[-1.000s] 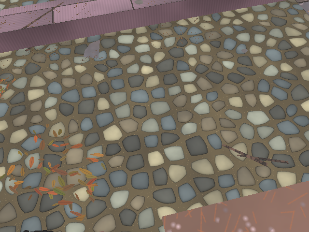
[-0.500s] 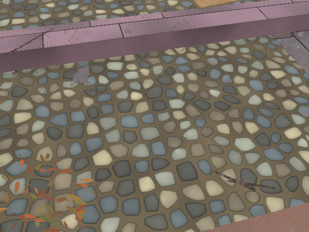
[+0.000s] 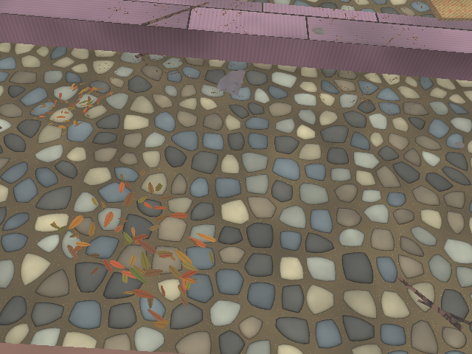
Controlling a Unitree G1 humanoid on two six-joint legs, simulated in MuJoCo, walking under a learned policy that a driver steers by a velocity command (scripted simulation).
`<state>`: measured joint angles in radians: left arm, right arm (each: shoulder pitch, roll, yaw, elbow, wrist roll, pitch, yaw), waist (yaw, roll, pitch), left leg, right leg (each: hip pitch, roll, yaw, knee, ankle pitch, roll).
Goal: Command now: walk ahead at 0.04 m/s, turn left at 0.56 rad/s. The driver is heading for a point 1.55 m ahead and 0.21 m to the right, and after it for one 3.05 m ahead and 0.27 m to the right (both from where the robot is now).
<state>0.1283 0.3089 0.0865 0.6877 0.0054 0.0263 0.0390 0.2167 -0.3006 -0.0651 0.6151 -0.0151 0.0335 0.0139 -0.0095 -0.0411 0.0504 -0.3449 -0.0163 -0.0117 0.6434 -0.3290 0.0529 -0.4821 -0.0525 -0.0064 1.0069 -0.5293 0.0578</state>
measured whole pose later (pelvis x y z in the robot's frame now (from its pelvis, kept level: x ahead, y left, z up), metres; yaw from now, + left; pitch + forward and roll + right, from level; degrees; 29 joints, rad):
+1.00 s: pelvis +0.38 +0.01 +0.01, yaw -12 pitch +1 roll +2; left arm 0.32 0.32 0.06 0.73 -0.03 -0.03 0.01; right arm 0.19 -0.27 -0.05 0.66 -0.01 -0.10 0.01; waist 0.02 -0.04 0.04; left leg -0.27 -0.03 0.04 0.43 -0.18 0.03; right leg -0.45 -0.02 0.07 1.17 -0.36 -0.01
